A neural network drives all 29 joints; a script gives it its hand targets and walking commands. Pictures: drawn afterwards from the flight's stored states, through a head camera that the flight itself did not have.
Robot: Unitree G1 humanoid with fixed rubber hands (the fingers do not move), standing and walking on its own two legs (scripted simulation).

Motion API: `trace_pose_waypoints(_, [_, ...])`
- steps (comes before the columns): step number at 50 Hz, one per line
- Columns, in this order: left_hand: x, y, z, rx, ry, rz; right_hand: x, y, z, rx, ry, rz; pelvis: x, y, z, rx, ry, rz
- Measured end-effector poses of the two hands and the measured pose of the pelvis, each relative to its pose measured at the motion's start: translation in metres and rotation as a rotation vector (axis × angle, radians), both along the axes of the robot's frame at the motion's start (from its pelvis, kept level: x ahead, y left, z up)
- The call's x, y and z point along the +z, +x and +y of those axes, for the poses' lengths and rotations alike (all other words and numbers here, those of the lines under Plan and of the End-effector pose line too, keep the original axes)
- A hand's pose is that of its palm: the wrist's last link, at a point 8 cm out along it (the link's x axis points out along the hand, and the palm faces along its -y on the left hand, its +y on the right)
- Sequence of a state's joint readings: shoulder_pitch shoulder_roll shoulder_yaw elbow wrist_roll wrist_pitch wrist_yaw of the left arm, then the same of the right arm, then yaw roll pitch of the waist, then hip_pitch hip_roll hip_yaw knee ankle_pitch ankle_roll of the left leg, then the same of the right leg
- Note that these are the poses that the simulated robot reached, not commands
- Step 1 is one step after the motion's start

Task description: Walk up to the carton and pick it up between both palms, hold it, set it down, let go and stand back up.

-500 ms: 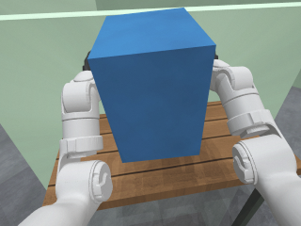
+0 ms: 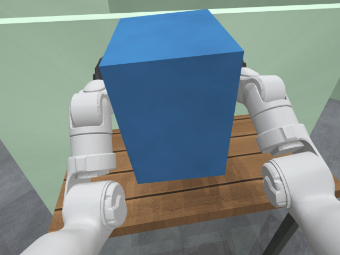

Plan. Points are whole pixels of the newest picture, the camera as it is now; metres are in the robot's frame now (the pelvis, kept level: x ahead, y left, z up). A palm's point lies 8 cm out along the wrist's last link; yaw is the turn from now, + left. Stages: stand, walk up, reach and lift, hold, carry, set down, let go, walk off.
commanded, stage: hold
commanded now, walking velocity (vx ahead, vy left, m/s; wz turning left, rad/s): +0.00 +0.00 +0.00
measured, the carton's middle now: (172, 96) +0.37 +0.00 +0.25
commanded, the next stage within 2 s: set down in 0.70 s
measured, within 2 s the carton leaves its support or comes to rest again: neither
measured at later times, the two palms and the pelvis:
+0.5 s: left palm (101, 86) +0.36 +0.14 +0.29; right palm (238, 76) +0.37 -0.14 +0.30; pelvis +0.00 +0.00 +0.00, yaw +0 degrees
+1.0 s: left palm (97, 79) +0.37 +0.15 +0.30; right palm (234, 73) +0.38 -0.13 +0.30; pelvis +0.00 +0.00 +0.00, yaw +1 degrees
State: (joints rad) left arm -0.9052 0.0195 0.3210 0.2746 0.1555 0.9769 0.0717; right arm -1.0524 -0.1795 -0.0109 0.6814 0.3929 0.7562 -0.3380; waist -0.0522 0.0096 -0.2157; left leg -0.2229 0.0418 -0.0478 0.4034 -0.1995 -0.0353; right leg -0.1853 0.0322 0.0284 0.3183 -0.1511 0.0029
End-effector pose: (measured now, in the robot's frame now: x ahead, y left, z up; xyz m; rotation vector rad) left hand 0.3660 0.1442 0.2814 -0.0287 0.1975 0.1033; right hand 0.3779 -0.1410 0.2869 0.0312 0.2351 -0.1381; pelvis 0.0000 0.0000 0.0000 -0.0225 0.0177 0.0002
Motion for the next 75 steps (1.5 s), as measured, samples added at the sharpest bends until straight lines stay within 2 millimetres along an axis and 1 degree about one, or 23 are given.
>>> trace_pose_waypoints(6, [-0.002, 0.002, 0.000, 0.000, 0.001, 0.003, -0.002, 0.002, 0.000, 0.000, 0.002, 0.004, 0.000, 0.001, 0.000, 0.000, 0.000, 0.001])
trace_pose_waypoints(21, [0.010, -0.007, -0.001, -0.002, 0.005, -0.030, 0.011, -0.008, -0.001, -0.001, 0.004, -0.028, 0.000, -0.001, 0.000, 0.000, 0.000, -0.001])
trace_pose_waypoints(37, [-0.001, 0.002, 0.000, 0.001, 0.000, 0.004, -0.002, 0.001, 0.000, 0.002, -0.004, 0.009, 0.000, 0.001, 0.000, 0.003, -0.001, 0.000])
trace_pose_waypoints(41, [0.005, 0.001, 0.000, -0.001, -0.004, -0.020, 0.001, -0.002, 0.000, 0.005, -0.035, -0.014, 0.001, 0.003, -0.001, 0.016, -0.004, -0.009])
trace_pose_waypoints(45, [0.014, -0.003, 0.001, -0.001, -0.003, -0.065, 0.010, -0.005, 0.001, 0.006, -0.034, -0.059, 0.001, 0.002, -0.001, 0.016, -0.004, -0.012])
trace_pose_waypoints(49, [0.021, -0.002, 0.005, 0.006, -0.004, -0.111, 0.014, -0.003, 0.005, 0.015, -0.045, -0.103, 0.000, 0.000, -0.001, 0.017, -0.004, -0.021])
trace_pose_waypoints(51, [0.021, 0.002, 0.009, 0.008, -0.011, -0.108, 0.010, 0.001, 0.008, 0.021, -0.041, -0.098, 0.000, -0.001, -0.001, 0.017, -0.004, -0.030])
trace_pose_waypoints(54, [0.015, 0.007, 0.015, 0.018, -0.009, -0.095, -0.004, 0.008, 0.015, 0.036, -0.036, -0.085, 0.000, -0.002, 0.000, 0.017, -0.004, -0.043])
trace_pose_waypoints(61, [-0.012, 0.021, 0.024, 0.046, 0.007, -0.080, -0.040, 0.029, 0.026, 0.062, -0.028, -0.070, 0.000, -0.003, -0.001, 0.020, -0.004, -0.053])
trace_pose_waypoints(65, [-0.024, 0.028, 0.021, 0.058, 0.052, -0.081, -0.054, 0.037, 0.023, 0.065, 0.000, -0.074, 0.001, 0.000, -0.001, 0.027, -0.006, -0.050])
trace_pose_waypoints(68, [-0.031, 0.031, 0.015, 0.061, 0.084, -0.077, -0.063, 0.039, 0.018, 0.059, 0.035, -0.072, 0.001, 0.003, -0.001, 0.031, -0.007, -0.047])
trace_pose_waypoints(71, [-0.035, 0.031, 0.009, 0.062, 0.093, -0.075, -0.068, 0.038, 0.013, 0.054, 0.048, -0.071, 0.001, 0.004, -0.002, 0.031, -0.006, -0.045])
trace_pose_waypoints(75, [-0.036, 0.029, 0.004, 0.062, 0.091, -0.074, -0.070, 0.035, 0.008, 0.055, 0.029, -0.071, 0.001, 0.004, -0.002, 0.031, -0.006, -0.045])
